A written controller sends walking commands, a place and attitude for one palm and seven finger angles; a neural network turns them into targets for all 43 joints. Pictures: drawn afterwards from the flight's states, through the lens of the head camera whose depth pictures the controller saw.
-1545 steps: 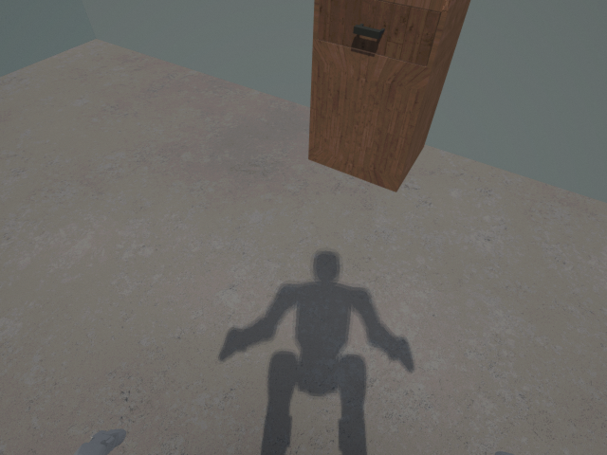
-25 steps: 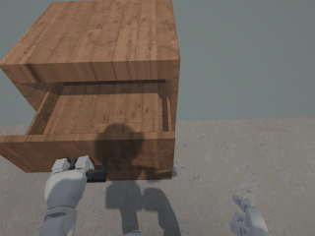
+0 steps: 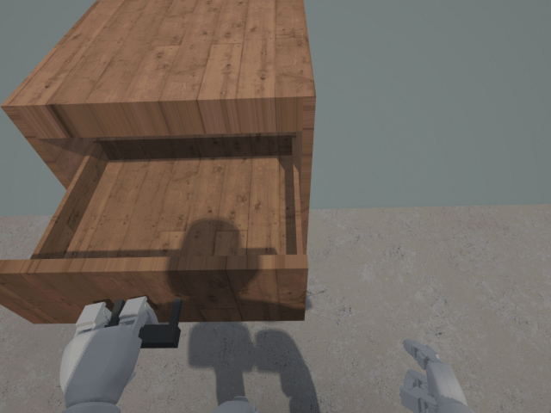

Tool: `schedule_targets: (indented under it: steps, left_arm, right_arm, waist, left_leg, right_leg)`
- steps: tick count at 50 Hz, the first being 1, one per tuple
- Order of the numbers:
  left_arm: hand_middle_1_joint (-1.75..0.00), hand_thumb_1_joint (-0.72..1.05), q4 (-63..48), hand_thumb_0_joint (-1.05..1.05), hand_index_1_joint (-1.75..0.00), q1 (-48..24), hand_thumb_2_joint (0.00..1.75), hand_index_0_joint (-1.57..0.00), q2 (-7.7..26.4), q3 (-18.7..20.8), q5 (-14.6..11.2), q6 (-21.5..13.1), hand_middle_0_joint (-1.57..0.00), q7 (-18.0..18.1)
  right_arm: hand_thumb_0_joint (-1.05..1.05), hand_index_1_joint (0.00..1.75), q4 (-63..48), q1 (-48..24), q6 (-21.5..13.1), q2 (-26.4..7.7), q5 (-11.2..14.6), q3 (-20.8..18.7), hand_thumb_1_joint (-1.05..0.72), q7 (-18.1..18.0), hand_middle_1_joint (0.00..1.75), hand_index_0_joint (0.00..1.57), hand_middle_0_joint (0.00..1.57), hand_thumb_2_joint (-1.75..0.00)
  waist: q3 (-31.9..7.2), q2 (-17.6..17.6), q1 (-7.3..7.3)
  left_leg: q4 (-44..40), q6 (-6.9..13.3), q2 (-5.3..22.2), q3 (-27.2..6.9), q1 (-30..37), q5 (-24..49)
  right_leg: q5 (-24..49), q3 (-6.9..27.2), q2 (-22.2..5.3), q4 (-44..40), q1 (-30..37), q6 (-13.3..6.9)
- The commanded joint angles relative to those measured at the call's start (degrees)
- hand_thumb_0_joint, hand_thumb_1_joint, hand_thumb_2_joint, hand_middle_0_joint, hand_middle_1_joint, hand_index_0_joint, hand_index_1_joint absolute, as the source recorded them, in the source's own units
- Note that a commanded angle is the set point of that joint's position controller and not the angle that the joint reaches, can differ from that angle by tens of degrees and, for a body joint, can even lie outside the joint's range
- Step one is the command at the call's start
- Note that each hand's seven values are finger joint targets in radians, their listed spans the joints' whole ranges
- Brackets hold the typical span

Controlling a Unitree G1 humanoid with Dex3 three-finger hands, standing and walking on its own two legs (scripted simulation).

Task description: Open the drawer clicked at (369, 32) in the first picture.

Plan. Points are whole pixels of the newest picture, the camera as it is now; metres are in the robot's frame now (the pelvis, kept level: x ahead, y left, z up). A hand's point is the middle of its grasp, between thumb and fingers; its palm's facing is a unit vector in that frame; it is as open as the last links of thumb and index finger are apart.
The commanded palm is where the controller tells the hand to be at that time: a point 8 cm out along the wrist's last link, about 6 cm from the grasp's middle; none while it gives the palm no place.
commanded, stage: pull the drawer open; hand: left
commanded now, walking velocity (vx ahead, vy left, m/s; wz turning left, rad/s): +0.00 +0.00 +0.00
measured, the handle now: (144, 321) +0.24 +0.22 +0.01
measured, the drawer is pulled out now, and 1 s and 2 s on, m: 0.26 0.30 0.30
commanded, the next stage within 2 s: open the thumb to release the handle in 0.56 s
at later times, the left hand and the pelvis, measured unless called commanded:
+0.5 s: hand (114, 400) +0.14 +0.23 -0.01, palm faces -0.05 -0.14 -0.99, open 5.6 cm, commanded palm +0.10 +0.22 +0.05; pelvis +0.00 +0.00 -0.01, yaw -1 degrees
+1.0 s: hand (105, 402) +0.14 +0.24 -0.01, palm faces -0.05 -0.13 -0.99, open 8.8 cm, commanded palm +0.12 +0.23 +0.05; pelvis -0.01 +0.00 -0.01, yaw +0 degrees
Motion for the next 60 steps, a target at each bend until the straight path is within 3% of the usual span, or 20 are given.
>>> schedule_targets:
  steps: [1, 4, 10, 12, 19, 25, 27, 28, 31, 32, 33, 34, 35, 37, 40, 44, 46, 53, 57, 60]
  left_arm:
    - [-1.35, 0.90, -12.6, 0.00, -1.35, 5.2, 0.90, -0.40, 7.5, 3.3, 0.3, -2.3, -0.40, 2.6]
    - [-1.35, 0.90, -12.1, 0.00, -1.35, 9.3, 0.90, -0.40, 6.4, 2.6, 0.1, -2.5, -0.40, 2.6]
    - [-1.35, 0.90, -13.5, 0.00, -1.35, 13.7, 0.90, -0.40, 8.9, 5.8, -0.4, -3.4, -0.40, 3.4]
    - [-1.35, 0.90, -13.6, 0.00, -1.35, 16.5, 0.90, -0.40, 7.4, 4.5, -0.6, -3.7, -0.40, 3.6]
    - [-1.35, 0.90, -15.6, 0.00, -1.35, 19.8, 0.90, -0.40, 6.9, 3.9, -0.8, -4.7, -0.40, 4.3]
    - [-1.35, 0.90, -16.2, 0.00, -1.35, 22.9, 0.90, -0.40, 8.7, 6.9, -0.9, -5.6, -0.40, 4.8]
    - [-1.35, 0.90, -16.8, 0.00, -1.35, 23.4, 0.90, -0.40, 6.8, 4.6, -0.8, -5.6, -0.40, 4.6]
    - [-1.35, 0.90, -16.2, 0.00, -1.35, 22.3, 0.90, -0.40, 7.8, 5.3, -0.8, -5.6, -0.40, 4.6]
    - [-1.35, 0.90, -16.9, 0.00, -1.35, 21.6, 0.90, -0.40, 8.9, 6.9, -0.6, -5.7, -0.40, 5.0]
    - [-1.35, 0.90, -16.5, 0.00, -1.35, 23.5, 0.90, -0.40, 6.9, 4.9, -0.8, -5.6, -0.40, 4.9]
    - [-1.35, 0.90, -15.9, 0.00, -1.35, 9.5, 0.90, -0.40, 16.4, 14.3, 0.6, -5.9, -0.40, 6.1]
    - [-1.34, 0.83, -15.1, 0.00, -1.34, 12.3, 0.87, -0.40, 13.6, 13.5, 1.2, -6.0, -0.40, 6.7]
    - [-1.34, 0.76, -14.1, 0.00, -1.34, 13.6, 0.84, -0.39, 14.1, 13.9, 1.0, -5.6, -0.39, 7.1]
    - [-1.32, 0.62, -13.7, 0.00, -1.32, 15.1, 0.78, -0.38, 10.4, 10.9, 0.3, -5.7, -0.38, 7.0]
    - [-1.30, 0.41, -15.0, 0.00, -1.30, 13.4, 0.69, -0.36, 10.3, 10.4, -1.8, -4.7, -0.36, 6.3]
    - [-1.27, 0.13, -15.1, 0.00, -1.27, 11.3, 0.57, -0.35, 8.5, 6.5, -2.5, -4.7, -0.35, 4.3]
    - [-1.25, -0.01, -14.1, 0.00, -1.25, 11.2, 0.51, -0.33, 11.2, 9.0, -1.8, -5.3, -0.33, 4.0]
    - [-1.20, -0.50, -14.5, 0.00, -1.20, 11.1, 0.30, -0.30, 11.7, 9.8, -0.3, -6.7, -0.30, 4.9]
    - [-1.20, -0.50, -14.6, 0.00, -1.20, 14.4, 0.30, -0.30, 9.2, 7.9, -1.5, -6.1, -0.30, 5.0]
    - [-1.20, -0.50, -13.8, 0.00, -1.20, 11.3, 0.30, -0.30, 10.8, 9.2, -1.3, -5.5, -0.30, 5.2]
  right_arm:
    - [0.00, 0.30, -9.6, -6.1, -2.6, -5.8, -0.1, -1.7, -0.90, -0.1, 0.30, 0.20, 0.20, -0.90]
    - [0.00, 0.30, -10.1, -6.1, -2.6, -5.7, 0.2, -1.9, -0.90, 0.2, 0.30, 0.20, 0.20, -0.90]
    - [0.00, 0.30, -10.7, -6.4, -2.6, -5.9, 0.2, -1.8, -0.90, 0.4, 0.30, 0.20, 0.20, -0.90]
    - [0.00, 0.30, -11.1, -6.4, -2.7, -5.6, 0.2, -2.0, -0.90, 0.7, 0.30, 0.20, 0.20, -0.90]
    - [0.00, 0.30, -12.0, -6.6, -2.6, -5.6, -0.1, -2.0, -0.90, 1.3, 0.30, 0.20, 0.20, -0.90]
    - [0.00, 0.30, -12.1, -6.7, -2.6, -5.3, -0.2, -2.0, -0.90, 1.3, 0.30, 0.20, 0.20, -0.90]
    - [0.00, 0.30, -12.4, -6.6, -2.6, -5.3, -0.3, -2.1, -0.90, 1.7, 0.30, 0.20, 0.20, -0.90]
    - [0.00, 0.30, -12.4, -6.6, -2.5, -5.3, -0.4, -2.0, -0.90, 1.8, 0.30, 0.20, 0.20, -0.90]
    - [0.00, 0.30, -12.4, -6.4, -2.6, -5.5, -0.6, -2.0, -0.90, 1.7, 0.30, 0.20, 0.20, -0.90]
    - [0.00, 0.30, -12.6, -6.3, -2.8, -5.4, -0.4, -2.1, -0.90, 1.6, 0.30, 0.20, 0.20, -0.90]
    - [0.00, 0.30, -10.2, -6.3, -1.7, -6.3, -0.6, -2.2, -0.90, 0.8, 0.30, 0.20, 0.20, -0.90]
    - [0.00, 0.30, -10.6, -5.8, -2.0, -6.0, -0.9, -2.3, -0.90, 0.2, 0.30, 0.20, 0.20, -0.90]
    - [0.00, 0.30, -10.9, -6.2, -2.1, -5.9, -0.8, -2.1, -0.90, -0.1, 0.30, 0.20, 0.20, -0.90]
    - [0.00, 0.30, -10.8, -5.8, -2.4, -5.8, -0.5, -2.5, -0.90, 0.2, 0.30, 0.20, 0.20, -0.90]
    - [0.00, 0.30, -10.6, -5.9, -2.3, -6.3, -0.3, -2.8, -0.90, -0.2, 0.30, 0.20, 0.20, -0.90]
    - [0.00, 0.30, -10.2, -5.6, -2.9, -6.4, -0.2, -2.8, -0.90, -0.6, 0.30, 0.20, 0.20, -0.90]
    - [0.00, 0.30, -9.9, -5.9, -2.8, -6.3, -0.4, -2.3, -0.90, -0.8, 0.30, 0.20, 0.20, -0.90]
    - [0.00, 0.30, -10.3, -6.3, -2.6, -6.1, -0.6, -2.4, -0.90, -0.2, 0.30, 0.20, 0.20, -0.90]
    - [0.00, 0.30, -10.8, -6.1, -2.7, -6.0, -0.3, -2.8, -0.90, -0.1, 0.30, 0.20, 0.20, -0.90]
    - [0.00, 0.30, -10.4, -6.6, -2.4, -6.2, -0.3, -2.6, -0.90, -0.4, 0.30, 0.20, 0.20, -0.90]
  waist:
    - [-9.5, -2.0, 1.19]
    - [-7.2, -2.3, 1.04]
    - [-8.2, -2.0, 1.76]
    - [-7.7, -2.1, 1.86]
    - [-7.3, -2.1, 1.74]
    - [-8.9, -1.8, 2.71]
    - [-8.4, -1.3, 2.36]
    - [-7.9, -3.3, 2.04]
    - [-9.1, -2.5, 2.38]
    - [-8.4, -1.5, 2.13]
    - [-8.1, -4.0, 0.47]
    - [-8.6, -1.7, 1.93]
    - [-7.9, -2.1, 1.86]
    - [-8.3, -0.8, 1.68]
    - [-10.6, -0.6, 1.11]
    - [-9.7, -3.6, -0.28]
    - [-8.8, -3.6, 0.44]
    - [-8.3, -0.8, 1.52]
    - [-8.4, -1.5, 1.16]
    - [-6.6, -2.9, 0.51]
  left_leg:
    - [-5.9, 1.1, -2.2, -0.7, 15.9, 14.5]
    - [-5.9, 1.2, -2.1, -0.7, 14.7, 13.8]
    - [-5.5, 1.1, -1.9, -0.9, 14.0, 13.8]
    - [-5.1, 1.3, -1.9, -0.7, 13.8, 13.7]
    - [-4.0, 1.4, -2.0, -0.9, 13.5, 13.4]
    - [-3.6, 1.3, -1.9, -1.1, 13.6, 15.5]
    - [-3.3, 1.5, -1.8, -1.0, 13.6, 15.6]
    - [-2.8, 1.3, -1.9, -1.2, 13.6, 15.2]
    - [-2.8, 1.3, -1.9, -1.2, 13.8, 15.5]
    - [-2.9, 1.5, -1.7, -1.0, 13.3, 15.7]
    - [-2.0, 1.1, -1.7, -1.2, 12.4, 13.0]
    - [-2.5, 1.2, -2.0, -0.7, 12.0, 12.3]
    - [-2.7, 1.1, -2.1, -1.0, 11.7, 12.0]
    - [-2.7, 1.2, -1.8, -0.8, 12.9, 12.8]
    - [-3.2, 1.4, -1.8, -0.8, 13.9, 13.5]
    - [-3.5, 2.0, -1.8, -0.9, 13.5, 11.7]
    - [-3.8, 1.8, -1.9, -0.9, 13.4, 10.9]
    - [-4.0, 1.4, -2.0, -0.8, 13.3, 10.0]
    - [-3.9, 1.7, -1.7, -0.9, 13.4, 10.8]
    - [-4.3, 1.5, -1.7, -1.4, 12.1, 8.6]
  right_leg:
    - [20.7, -0.5, 1.8, -8.4, -2.5, -2.1]
    - [19.9, -1.1, 2.0, -8.2, -2.9, -2.0]
    - [20.1, -0.6, 2.1, -7.7, -2.7, -2.3]
    - [19.8, -0.9, 2.0, -7.3, -3.3, -2.2]
    - [19.2, -0.4, 1.9, -7.0, -5.4, -2.3]
    - [21.1, 0.4, 2.1, -6.4, -4.5, -2.5]
    - [21.0, -0.1, 2.0, -6.0, -5.3, -2.4]
    - [20.3, 0.7, 2.0, -6.3, -6.7, -2.4]
    - [20.7, 1.1, 2.0, -6.0, -6.6, -2.5]
    - [21.5, -0.2, 1.9, -5.9, -5.6, -2.3]
    - [20.0, 1.2, 1.8, -5.8, -9.0, -2.0]
    - [19.9, -0.2, 1.8, -5.5, -7.0, -2.0]
    - [19.5, 0.1, 1.9, -5.9, -7.0, -2.2]
    - [19.3, -0.7, 1.9, -5.7, -7.3, -2.2]
    - [20.2, -0.5, 1.7, -6.5, -5.5, -2.0]
    - [19.0, -1.0, 1.3, -7.7, -5.4, -1.4]
    - [17.7, -0.3, 1.4, -8.1, -6.0, -1.5]
    - [15.1, -0.6, 1.5, -7.7, -7.2, -2.1]
    - [16.4, -1.3, 1.7, -7.6, -6.2, -2.0]
    - [14.1, -1.1, 1.7, -8.3, -7.0, -1.9]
